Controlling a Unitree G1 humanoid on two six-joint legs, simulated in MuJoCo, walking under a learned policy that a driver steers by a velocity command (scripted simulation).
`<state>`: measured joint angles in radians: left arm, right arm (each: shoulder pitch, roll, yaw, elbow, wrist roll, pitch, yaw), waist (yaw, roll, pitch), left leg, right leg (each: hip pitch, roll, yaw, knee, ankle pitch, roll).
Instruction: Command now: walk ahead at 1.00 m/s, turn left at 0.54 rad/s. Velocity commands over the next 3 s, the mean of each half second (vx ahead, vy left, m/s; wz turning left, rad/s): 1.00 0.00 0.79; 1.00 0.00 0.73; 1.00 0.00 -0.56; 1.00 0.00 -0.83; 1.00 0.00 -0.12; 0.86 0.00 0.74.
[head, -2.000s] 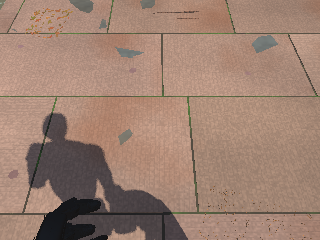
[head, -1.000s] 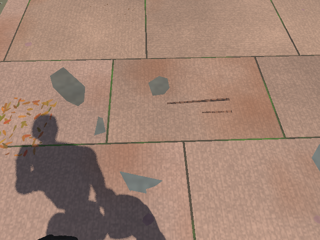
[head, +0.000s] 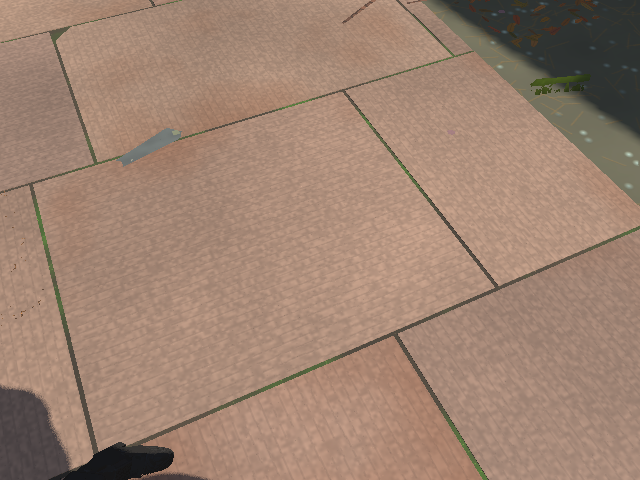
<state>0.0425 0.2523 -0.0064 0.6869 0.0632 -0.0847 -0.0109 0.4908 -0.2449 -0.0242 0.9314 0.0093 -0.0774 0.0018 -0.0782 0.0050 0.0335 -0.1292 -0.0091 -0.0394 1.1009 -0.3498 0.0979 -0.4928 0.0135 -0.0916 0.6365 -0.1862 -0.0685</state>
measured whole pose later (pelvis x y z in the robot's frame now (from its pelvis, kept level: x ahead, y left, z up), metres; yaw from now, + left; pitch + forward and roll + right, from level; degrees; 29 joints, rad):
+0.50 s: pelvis +0.46 +0.09 -0.01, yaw +26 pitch -1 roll +1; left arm 0.19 0.21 0.00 0.74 0.05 -0.10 0.01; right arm 0.31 -0.33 -0.08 0.83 -0.02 0.00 0.01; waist -0.02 0.01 0.06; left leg -0.38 -0.20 0.07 0.65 -0.26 0.20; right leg -0.35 -0.05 0.06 1.44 -0.36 0.02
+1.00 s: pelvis +0.89 +0.26 +0.02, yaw +46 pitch +2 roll -2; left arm 0.42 0.31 0.06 0.83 0.03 -0.09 0.00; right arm 0.14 -0.35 -0.04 0.70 -0.05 -0.05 0.05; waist 0.05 0.04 -0.01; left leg -0.56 -0.03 -0.07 1.18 -0.30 0.09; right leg -0.19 0.02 -0.03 0.43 -0.27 -0.01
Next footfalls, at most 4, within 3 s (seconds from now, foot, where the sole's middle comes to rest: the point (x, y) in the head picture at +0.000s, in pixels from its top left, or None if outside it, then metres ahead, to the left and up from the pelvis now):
0.38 left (251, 442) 0.54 0.13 -0.75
0.80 right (229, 265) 0.99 0.18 -0.75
1.22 left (62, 249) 1.07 0.61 -0.75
1.64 right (74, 126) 1.54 0.65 -0.75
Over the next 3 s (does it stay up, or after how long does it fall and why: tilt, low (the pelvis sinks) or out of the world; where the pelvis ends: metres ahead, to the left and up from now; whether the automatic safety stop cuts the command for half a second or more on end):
stays up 2.58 0.83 -0.03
